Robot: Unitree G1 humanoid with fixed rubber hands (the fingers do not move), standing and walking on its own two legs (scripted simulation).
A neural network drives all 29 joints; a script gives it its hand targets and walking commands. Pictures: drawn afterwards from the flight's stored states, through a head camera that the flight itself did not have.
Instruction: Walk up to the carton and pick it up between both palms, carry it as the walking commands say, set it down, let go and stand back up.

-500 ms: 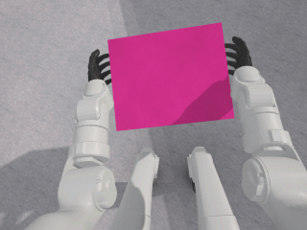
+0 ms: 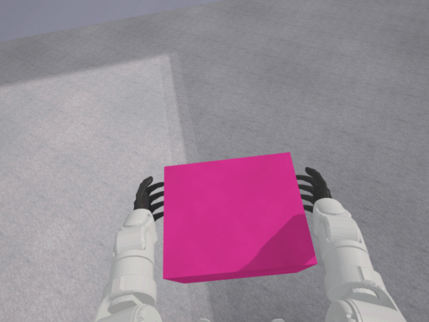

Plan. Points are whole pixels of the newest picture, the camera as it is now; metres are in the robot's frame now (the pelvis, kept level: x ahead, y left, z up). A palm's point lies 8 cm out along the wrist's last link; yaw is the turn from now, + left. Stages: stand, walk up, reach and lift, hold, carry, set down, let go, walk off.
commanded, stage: reach and lift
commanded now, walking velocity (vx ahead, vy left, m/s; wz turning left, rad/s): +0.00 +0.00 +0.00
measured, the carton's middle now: (233, 222) +0.36 +0.02 -0.09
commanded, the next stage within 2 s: none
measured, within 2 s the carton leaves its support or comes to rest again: neither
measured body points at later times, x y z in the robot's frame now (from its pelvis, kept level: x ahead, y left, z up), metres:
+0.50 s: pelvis +0.03 +0.01 +0.04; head +0.02 +0.00 +0.49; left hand +0.33 +0.20 +0.04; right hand +0.35 -0.15 +0.04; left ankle +0.03 +0.14 -0.70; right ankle +0.04 -0.12 -0.70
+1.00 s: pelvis +0.02 +0.00 +0.05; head -0.06 -0.01 +0.49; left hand +0.31 +0.19 +0.09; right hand +0.33 -0.16 +0.09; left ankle +0.03 +0.14 -0.70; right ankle +0.04 -0.12 -0.70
